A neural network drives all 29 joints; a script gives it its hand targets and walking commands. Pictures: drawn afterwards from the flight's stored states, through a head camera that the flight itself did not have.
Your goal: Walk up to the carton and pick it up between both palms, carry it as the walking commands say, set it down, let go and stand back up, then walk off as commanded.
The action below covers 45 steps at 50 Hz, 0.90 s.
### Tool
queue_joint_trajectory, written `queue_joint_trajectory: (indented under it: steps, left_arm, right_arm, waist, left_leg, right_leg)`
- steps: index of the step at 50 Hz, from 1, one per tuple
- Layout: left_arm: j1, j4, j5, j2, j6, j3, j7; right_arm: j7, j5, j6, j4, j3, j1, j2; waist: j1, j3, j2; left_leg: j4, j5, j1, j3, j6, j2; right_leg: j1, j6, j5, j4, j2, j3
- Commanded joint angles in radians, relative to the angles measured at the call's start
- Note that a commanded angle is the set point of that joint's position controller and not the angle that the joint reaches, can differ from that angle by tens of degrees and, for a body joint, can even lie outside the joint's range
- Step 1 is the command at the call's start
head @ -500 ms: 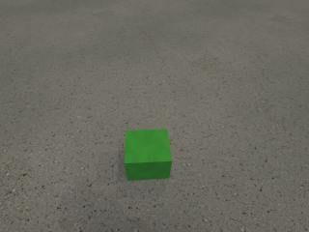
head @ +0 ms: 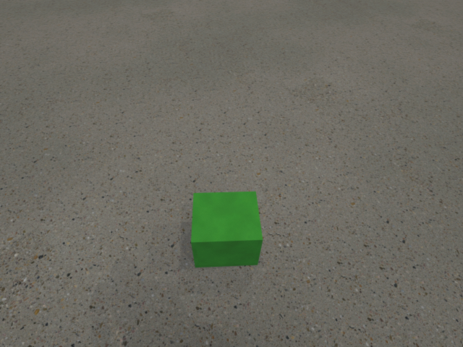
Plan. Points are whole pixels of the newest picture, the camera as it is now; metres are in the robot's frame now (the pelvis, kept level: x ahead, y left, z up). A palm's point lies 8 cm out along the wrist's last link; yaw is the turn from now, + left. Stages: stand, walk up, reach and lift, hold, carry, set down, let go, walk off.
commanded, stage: stand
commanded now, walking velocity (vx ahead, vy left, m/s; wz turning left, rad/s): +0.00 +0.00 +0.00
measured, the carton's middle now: (225, 229) +0.76 +0.02 -0.66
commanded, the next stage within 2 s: none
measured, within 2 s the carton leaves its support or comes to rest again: neither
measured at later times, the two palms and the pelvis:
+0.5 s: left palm out of the picture -0.02 +0.22 -0.15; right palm out of the picture -0.01 -0.22 -0.14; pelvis +0.01 +0.00 +0.00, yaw +0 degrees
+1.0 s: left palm out of the picture +0.06 +0.31 -0.11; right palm out of the picture +0.08 -0.30 -0.11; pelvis +0.00 +0.00 +0.00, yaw +0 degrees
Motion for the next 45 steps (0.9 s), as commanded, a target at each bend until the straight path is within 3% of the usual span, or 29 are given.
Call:
queue_joint_trajectory:
  steps: [1, 21, 45]
  left_arm:
    - [0.080, -0.008, 0.000, 0.078, -0.004, 0.011, 0.004]
    - [0.087, -0.016, -0.001, 0.077, -0.005, 0.016, 0.008]
    - [-0.092, -0.148, -0.002, 0.319, -0.025, 0.047, -0.020]
  right_arm:
    - [-0.003, 0.000, -0.004, -0.006, -0.013, 0.073, -0.085]
    - [-0.005, -0.001, -0.008, -0.004, -0.017, 0.077, -0.084]
    - [0.017, 0.000, -0.036, -0.132, -0.038, -0.111, -0.320]
  waist:
    - [-0.002, 0.049, 0.004]
    - [0.000, 0.051, 0.001]
    - [0.000, 0.023, 0.004]
  left_leg:
    - [-0.068, 0.114, 0.025, -0.069, 0.031, 0.070]
    - [-0.055, 0.147, 0.026, -0.065, 0.033, 0.070]
    - [-0.066, 0.111, 0.041, -0.093, 0.036, 0.099]
  right_leg:
    - [-0.082, -0.039, 0.116, -0.077, -0.056, 0.047]
    - [-0.067, -0.036, 0.142, -0.071, -0.060, 0.041]
    - [-0.039, -0.045, 0.114, -0.085, -0.085, 0.064]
